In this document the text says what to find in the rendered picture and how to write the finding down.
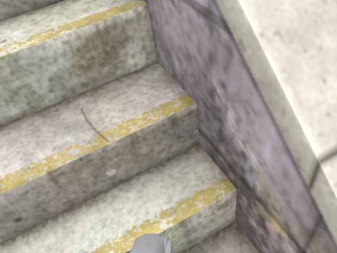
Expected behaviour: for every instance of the robot left thigh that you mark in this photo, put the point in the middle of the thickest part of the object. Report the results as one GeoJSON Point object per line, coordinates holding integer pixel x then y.
{"type": "Point", "coordinates": [152, 243]}

